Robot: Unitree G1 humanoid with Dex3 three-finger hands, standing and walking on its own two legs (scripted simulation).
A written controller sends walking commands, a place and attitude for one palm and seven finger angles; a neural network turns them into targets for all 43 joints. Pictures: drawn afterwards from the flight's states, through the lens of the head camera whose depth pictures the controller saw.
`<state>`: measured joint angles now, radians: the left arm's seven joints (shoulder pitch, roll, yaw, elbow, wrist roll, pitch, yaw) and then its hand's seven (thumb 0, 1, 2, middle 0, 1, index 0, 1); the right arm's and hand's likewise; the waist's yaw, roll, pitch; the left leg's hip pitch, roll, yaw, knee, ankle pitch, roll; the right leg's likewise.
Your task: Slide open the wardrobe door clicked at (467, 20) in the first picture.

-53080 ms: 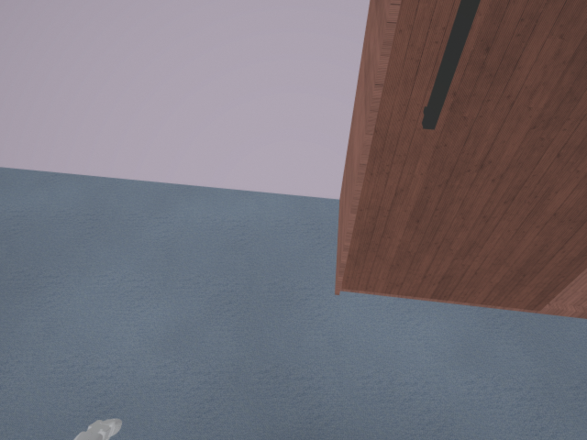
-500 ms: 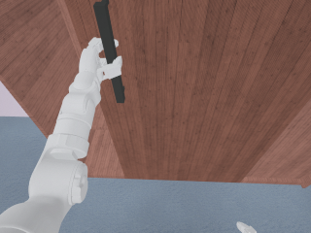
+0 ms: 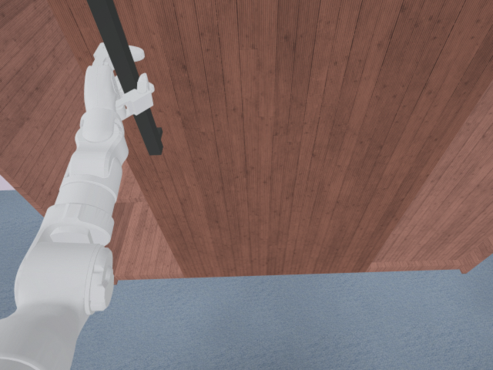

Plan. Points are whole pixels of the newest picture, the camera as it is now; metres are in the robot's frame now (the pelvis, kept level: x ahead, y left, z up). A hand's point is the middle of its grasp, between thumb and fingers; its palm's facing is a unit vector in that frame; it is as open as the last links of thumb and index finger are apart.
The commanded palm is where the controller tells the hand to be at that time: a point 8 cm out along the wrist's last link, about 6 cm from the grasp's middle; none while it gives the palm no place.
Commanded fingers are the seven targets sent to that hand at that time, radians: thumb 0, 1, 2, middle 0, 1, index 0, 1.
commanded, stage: step sideways, sliding the door along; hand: left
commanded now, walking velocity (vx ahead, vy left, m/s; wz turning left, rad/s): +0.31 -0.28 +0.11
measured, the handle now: (135, 80) +0.52 +0.22 +0.20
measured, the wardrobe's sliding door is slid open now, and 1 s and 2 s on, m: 0.30 0.35 0.51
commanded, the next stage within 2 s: none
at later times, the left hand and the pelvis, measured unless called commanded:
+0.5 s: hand (151, 93) +0.48 +0.18 +0.21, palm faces +0.41 -0.91 -0.08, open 6.7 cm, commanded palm +0.45 +0.15 +0.21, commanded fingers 0.00 0.90 0.90 -0.45 -1.40 -0.45 -1.40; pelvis +0.08 -0.10 +0.01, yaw +8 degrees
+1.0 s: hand (185, 90) +0.49 +0.13 +0.21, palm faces +0.57 -0.82 +0.01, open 7.3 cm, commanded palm +0.45 +0.06 +0.20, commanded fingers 0.00 0.90 0.90 -0.45 -1.40 -0.45 -1.40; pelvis +0.19 -0.14 +0.01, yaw +12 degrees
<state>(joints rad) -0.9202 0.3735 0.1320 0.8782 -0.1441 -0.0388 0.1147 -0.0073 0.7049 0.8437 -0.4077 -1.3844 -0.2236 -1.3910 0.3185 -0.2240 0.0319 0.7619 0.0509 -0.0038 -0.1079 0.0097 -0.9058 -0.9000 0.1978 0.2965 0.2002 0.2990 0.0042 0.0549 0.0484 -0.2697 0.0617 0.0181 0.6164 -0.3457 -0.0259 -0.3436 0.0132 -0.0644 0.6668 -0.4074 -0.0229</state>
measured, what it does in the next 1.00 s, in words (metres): walks ahead: right foot, then right foot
